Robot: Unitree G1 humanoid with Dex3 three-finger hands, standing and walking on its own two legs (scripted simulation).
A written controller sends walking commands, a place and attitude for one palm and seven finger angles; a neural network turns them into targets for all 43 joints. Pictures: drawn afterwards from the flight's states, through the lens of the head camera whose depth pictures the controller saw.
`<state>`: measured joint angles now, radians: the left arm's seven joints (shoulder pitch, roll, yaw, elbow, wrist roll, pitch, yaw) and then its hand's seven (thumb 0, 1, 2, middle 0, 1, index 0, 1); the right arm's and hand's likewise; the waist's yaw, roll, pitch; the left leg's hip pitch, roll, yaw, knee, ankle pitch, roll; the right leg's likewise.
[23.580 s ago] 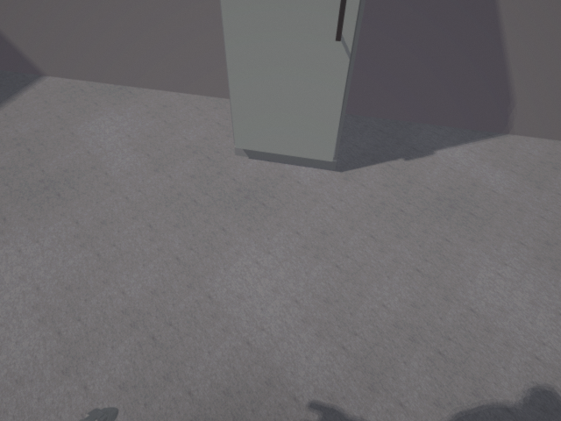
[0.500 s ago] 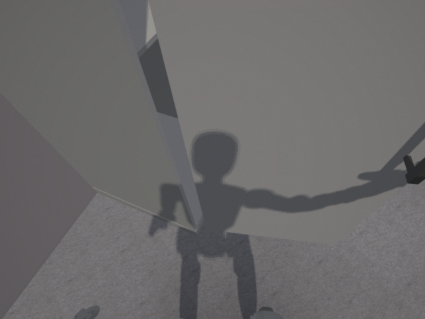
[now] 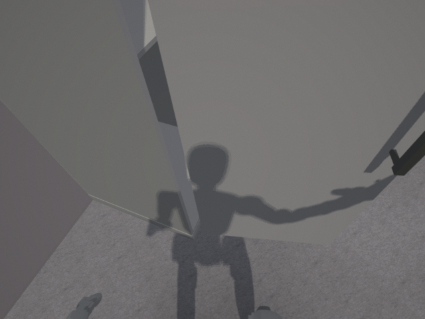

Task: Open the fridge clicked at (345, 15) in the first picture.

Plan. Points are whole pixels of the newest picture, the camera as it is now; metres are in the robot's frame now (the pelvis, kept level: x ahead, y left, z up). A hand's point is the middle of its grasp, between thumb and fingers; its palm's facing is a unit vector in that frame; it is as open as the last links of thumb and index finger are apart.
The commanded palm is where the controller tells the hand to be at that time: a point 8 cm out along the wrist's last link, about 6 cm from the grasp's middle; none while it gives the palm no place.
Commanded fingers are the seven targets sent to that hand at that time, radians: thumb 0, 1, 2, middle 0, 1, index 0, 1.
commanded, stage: slip the hand off the handle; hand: right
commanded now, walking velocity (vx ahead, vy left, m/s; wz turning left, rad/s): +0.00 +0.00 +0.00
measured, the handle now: out of the picture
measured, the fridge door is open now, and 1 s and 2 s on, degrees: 74 74 74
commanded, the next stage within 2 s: draw the hand back to the body in 0.28 s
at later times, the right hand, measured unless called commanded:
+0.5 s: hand out of the picture +0.27 -0.39 +0.11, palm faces +0.47 +0.87 -0.11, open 14.6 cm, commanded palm +0.22 -0.42 +0.13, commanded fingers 0.00 0.55 -0.20 0.25 1.15 0.25 1.15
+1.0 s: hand out of the picture +0.22 -0.33 +0.13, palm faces +0.43 +0.89 -0.18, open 14.2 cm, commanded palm +0.17 -0.36 +0.16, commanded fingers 0.00 0.15 -0.39 0.24 0.92 0.24 0.92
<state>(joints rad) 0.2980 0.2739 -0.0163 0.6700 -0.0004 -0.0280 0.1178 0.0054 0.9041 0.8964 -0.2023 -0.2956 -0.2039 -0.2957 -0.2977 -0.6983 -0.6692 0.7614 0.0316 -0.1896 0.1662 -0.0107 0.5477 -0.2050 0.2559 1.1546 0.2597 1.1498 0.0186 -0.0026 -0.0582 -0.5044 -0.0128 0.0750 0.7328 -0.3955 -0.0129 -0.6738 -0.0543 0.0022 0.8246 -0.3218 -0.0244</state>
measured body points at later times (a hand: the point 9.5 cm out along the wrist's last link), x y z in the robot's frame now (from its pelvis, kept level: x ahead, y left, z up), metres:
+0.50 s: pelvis +0.00 +0.01 +0.01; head +0.03 -0.01 +0.46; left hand +0.16 +0.26 -0.08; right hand +0.24 -0.43 +0.12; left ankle -0.02 +0.13 -0.71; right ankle +0.05 -0.10 -0.71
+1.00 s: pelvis -0.01 +0.01 +0.02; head -0.01 +0.01 +0.47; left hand +0.19 +0.25 -0.04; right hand +0.19 -0.38 +0.15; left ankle -0.02 +0.13 -0.71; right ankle +0.05 -0.10 -0.71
